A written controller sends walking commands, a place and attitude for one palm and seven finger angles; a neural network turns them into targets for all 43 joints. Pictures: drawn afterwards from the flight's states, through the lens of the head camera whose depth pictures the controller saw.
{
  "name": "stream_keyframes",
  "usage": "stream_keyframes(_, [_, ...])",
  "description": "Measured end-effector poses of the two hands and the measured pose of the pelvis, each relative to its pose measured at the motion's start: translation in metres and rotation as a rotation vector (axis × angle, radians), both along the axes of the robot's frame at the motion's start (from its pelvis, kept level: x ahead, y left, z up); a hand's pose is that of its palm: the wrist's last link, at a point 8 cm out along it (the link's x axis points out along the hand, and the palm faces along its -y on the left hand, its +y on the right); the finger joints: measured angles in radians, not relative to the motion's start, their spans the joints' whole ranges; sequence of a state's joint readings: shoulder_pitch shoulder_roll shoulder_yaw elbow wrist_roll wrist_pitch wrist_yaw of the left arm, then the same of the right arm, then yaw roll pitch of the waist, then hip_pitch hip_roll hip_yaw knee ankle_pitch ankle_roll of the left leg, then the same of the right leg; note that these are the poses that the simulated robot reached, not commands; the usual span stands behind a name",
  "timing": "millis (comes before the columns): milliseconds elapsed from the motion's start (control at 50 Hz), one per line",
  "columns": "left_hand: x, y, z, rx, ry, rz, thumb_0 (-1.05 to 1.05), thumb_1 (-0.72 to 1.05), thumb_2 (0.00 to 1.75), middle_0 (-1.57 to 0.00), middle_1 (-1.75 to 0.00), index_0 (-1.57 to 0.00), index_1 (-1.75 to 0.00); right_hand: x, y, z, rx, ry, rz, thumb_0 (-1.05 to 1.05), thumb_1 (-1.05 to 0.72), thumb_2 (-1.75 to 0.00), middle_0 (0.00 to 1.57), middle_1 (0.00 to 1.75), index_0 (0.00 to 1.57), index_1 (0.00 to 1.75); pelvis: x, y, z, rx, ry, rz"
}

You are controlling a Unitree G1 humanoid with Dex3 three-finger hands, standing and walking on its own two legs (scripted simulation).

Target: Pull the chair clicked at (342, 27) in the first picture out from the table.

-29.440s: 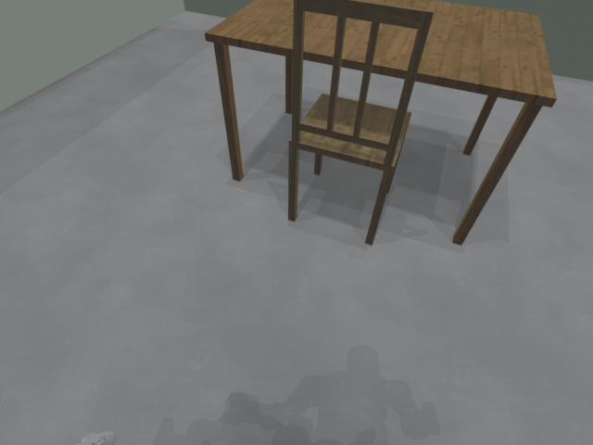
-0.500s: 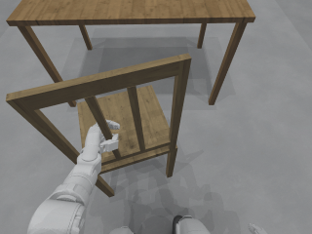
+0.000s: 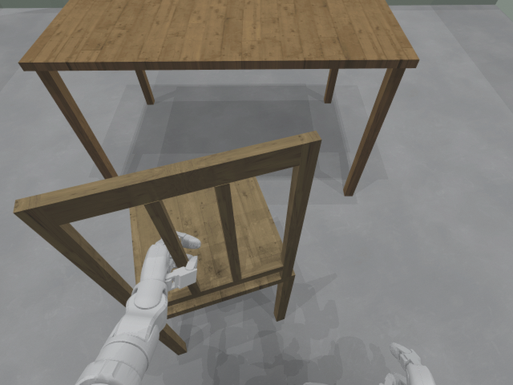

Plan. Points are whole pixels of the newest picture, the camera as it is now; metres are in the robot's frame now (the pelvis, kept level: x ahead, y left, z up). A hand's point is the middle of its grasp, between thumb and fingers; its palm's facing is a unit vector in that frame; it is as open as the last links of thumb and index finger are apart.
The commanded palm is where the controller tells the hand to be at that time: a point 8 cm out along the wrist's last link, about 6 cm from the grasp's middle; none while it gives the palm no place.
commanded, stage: stop walking, hand still on the chair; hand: left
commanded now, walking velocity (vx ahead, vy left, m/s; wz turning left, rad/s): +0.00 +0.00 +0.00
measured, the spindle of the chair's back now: (179, 255) +0.34 +0.15 -0.05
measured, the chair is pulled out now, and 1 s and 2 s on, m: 0.49 0.49 0.49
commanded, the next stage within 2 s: open the thumb and straighten the fingers in 0.38 s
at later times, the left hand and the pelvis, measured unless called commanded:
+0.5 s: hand (190, 271) +0.31 +0.13 -0.06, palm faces +0.01 -0.98 -0.18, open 5.3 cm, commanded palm +0.28 +0.18 -0.04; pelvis +0.01 +0.00 +0.00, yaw +0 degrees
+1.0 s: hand (181, 269) +0.31 +0.15 -0.07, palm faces +0.01 -0.99 -0.17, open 14.6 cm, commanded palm +0.29 +0.20 -0.04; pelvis +0.00 +0.01 -0.03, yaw +2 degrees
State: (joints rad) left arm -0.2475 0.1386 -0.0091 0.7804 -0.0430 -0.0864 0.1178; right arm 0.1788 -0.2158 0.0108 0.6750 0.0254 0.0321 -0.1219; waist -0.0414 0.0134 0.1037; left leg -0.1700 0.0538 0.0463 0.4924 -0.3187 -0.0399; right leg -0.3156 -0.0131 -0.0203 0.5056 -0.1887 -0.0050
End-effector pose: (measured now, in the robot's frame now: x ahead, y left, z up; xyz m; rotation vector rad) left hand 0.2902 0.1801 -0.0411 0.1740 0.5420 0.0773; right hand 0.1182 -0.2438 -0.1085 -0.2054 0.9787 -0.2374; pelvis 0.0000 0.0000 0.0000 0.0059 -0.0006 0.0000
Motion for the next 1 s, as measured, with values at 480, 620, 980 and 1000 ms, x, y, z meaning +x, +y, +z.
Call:
stream_keyframes(480, [0.001,0.001,0.0,-0.003,0.002,-0.02,0.05,0.69,0.74,-0.17,-1.18,-0.49,-1.45,0.007,0.004,0.006,0.001,0.017,-0.001,0.01,-0.9,-0.9,0.21,0.3,0.2,0.3,0.011,0.004,0.002,-0.005,-0.005,0.002])
stream_keyframes(620, [0.002,0.008,-0.001,-0.034,-0.035,-0.007,0.04,0.58,0.72,-0.23,-1.25,-0.49,-1.45,-0.003,-0.003,0.002,0.033,0.003,0.0,0.01,-0.9,-0.9,0.21,0.3,0.2,0.3,0.009,0.003,-0.005,0.0,0.086,0.028])
stream_keyframes(980, [0.004,0.019,-0.005,-0.019,-0.003,-0.013,0.0,-0.44,0.25,-0.29,-0.92,-0.32,-0.94,-0.002,0.002,-0.022,0.033,-0.039,0.049,0.01,-0.9,-0.9,0.2,0.3,0.2,0.3,0.002,0.011,-0.027,0.002,0.169,0.039])
stream_keyframes(1000, [0.004,0.019,-0.005,-0.018,-0.003,-0.013,0.0,-0.46,0.24,-0.28,-0.86,-0.3,-0.88,-0.001,0.003,-0.023,0.035,-0.043,0.052,0.01,-0.9,-0.9,0.2,0.3,0.2,0.3,0.002,0.011,-0.027,0.001,0.17,0.04])
